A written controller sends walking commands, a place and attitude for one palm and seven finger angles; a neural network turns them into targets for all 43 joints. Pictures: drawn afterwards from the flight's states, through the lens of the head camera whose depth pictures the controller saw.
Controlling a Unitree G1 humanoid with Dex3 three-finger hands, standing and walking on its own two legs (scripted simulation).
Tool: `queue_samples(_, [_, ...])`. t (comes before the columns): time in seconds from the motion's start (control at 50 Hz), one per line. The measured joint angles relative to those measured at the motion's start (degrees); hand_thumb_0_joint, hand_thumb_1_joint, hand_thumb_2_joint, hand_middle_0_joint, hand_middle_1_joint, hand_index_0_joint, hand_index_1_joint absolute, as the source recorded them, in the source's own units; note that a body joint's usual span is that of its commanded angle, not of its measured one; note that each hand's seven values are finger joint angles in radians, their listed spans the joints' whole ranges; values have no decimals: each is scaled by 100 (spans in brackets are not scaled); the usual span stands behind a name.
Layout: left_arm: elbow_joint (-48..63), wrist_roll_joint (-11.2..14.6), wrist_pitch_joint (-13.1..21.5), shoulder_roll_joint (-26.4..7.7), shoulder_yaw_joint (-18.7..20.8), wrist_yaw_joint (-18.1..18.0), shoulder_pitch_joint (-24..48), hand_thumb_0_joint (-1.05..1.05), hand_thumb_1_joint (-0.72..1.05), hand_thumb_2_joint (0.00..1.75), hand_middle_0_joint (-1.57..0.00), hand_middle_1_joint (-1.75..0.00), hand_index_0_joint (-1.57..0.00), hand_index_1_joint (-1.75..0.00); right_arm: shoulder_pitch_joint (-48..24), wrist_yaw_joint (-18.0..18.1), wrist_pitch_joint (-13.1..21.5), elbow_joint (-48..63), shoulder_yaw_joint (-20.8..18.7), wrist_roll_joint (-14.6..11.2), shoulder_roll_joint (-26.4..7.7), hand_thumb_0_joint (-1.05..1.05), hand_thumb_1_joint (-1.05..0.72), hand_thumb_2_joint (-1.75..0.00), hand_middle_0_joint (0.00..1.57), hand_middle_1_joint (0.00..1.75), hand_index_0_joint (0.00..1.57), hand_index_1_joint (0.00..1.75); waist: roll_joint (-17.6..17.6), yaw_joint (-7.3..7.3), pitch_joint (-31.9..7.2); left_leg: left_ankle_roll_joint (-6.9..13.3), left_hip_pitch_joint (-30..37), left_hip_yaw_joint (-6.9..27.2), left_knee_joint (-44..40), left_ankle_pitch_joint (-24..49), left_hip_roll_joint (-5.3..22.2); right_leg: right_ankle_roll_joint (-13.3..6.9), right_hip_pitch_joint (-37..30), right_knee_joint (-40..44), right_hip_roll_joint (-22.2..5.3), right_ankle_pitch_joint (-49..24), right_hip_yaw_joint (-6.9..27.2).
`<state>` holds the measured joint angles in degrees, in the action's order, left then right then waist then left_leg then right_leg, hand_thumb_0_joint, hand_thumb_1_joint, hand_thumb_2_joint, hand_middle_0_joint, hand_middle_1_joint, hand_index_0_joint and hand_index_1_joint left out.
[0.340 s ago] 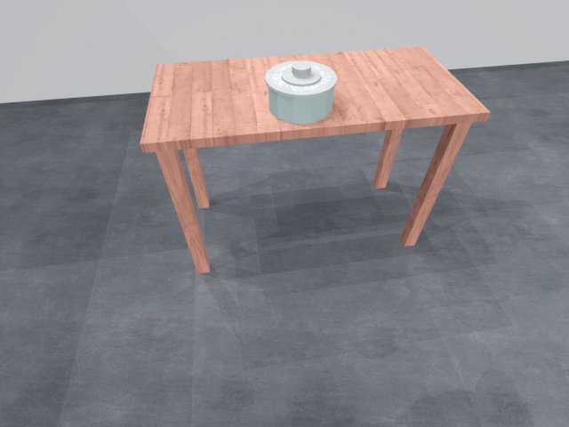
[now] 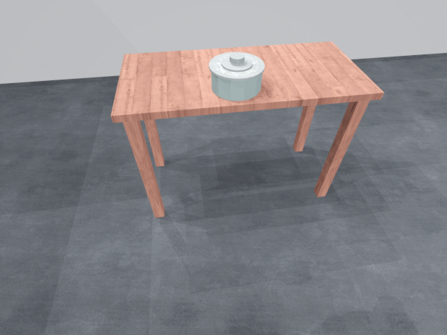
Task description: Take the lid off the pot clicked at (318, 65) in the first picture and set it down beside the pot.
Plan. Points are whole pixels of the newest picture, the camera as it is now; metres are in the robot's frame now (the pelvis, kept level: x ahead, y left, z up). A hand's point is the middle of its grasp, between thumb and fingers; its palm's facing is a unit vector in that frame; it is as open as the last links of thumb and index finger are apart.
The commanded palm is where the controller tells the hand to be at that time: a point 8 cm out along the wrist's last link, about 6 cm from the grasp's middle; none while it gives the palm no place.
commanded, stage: look at it before walking up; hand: left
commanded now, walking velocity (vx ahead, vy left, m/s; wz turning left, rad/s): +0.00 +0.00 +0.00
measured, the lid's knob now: (237, 58) +0.99 +0.01 +0.03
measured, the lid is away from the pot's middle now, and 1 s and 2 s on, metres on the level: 0.00 0.00 0.00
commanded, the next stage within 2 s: walk to a spot facing it in 0.30 s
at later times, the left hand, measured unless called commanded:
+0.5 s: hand out of the picture +0.06 +0.24 -0.16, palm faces -0.01 -0.95 -0.31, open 7.3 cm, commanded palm none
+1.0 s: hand out of the picture +0.04 +0.15 -0.16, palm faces -0.17 -0.94 -0.29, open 7.3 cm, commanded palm none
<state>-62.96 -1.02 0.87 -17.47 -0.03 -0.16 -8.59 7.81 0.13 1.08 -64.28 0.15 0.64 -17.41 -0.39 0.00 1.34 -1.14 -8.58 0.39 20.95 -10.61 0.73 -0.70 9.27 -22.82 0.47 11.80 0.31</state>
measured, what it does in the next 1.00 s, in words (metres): lifts its left foot, turning right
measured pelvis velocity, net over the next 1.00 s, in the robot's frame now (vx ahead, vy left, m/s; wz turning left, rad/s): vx -0.02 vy -0.05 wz -0.27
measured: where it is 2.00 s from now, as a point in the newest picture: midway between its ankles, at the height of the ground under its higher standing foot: outside the picture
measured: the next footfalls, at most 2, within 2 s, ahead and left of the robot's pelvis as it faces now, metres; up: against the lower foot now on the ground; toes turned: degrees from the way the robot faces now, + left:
left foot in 1.62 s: +0.23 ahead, +0.02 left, +0.00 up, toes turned -40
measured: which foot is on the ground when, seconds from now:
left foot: down 0.00-0.82, up 0.84-1.00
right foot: down 0.00-1.00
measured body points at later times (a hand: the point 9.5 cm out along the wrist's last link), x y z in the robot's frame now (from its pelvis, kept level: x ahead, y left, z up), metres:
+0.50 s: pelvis +0.00 +0.00 +0.00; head +0.01 +0.00 +0.45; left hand +0.06 +0.29 -0.14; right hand +0.07 -0.28 -0.14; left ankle +0.01 +0.13 -0.75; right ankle +0.01 -0.11 -0.75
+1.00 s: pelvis -0.02 -0.05 -0.01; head +0.01 -0.09 +0.44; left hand +0.05 +0.19 -0.14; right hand -0.01 -0.31 -0.17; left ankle -0.01 +0.13 -0.66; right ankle -0.01 -0.09 -0.75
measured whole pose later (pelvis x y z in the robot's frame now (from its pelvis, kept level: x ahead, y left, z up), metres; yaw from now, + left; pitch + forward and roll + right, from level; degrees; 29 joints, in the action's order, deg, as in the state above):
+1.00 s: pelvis -0.02 -0.05 -0.01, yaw -16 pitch +0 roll +4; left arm -54.5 -0.9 -1.2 -10.2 3.1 -0.4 -17.3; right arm 9.2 0.8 -2.8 -55.4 -3.7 0.9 -13.1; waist -0.9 -2.3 5.4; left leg -2.7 -26.7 -0.1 63.2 -20.5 2.1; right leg -6.7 16.9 -30.2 4.7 12.8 2.7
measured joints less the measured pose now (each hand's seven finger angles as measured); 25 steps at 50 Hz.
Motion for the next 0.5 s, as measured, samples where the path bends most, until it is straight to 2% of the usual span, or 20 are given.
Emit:
queue_samples(0.42, [-84,8,-4,19,12,-7,-105,1,91,90,-20,-30,-21,-30,59,15,-9,-78,20,-11,42,0,-91,-90,20,30,20,30,11,-20,43,3,76,28,-85,13,-7,7,-97,108,-9,-15,-27])
queue_samples(0.5, [-54,7,-37,33,37,-1,-126,1,91,90,-20,-30,-21,-30,29,34,-9,-41,2,1,51,0,-91,-90,20,30,20,30,6,-69,47,-1,68,-52,-41,-17,21,2,-50,58,20,-15,51])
